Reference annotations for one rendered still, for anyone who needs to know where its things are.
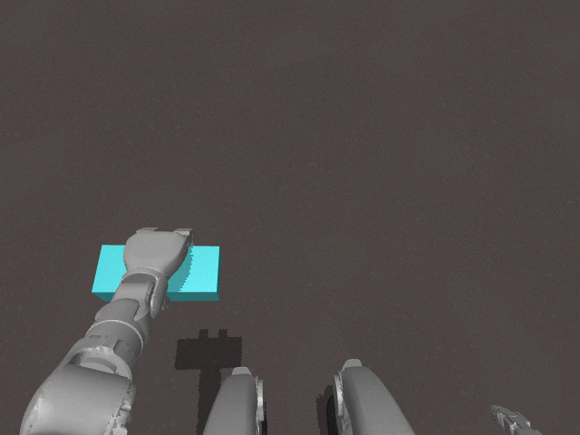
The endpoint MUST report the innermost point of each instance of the right robot hand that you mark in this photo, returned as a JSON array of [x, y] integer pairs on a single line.
[[513, 423]]

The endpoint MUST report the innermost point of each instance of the left robot arm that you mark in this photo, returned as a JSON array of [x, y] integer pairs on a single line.
[[91, 391]]

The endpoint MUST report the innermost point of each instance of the carton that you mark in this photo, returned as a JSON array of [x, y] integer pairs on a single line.
[[197, 279]]

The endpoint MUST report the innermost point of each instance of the left robot hand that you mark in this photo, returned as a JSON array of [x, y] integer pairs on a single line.
[[162, 251]]

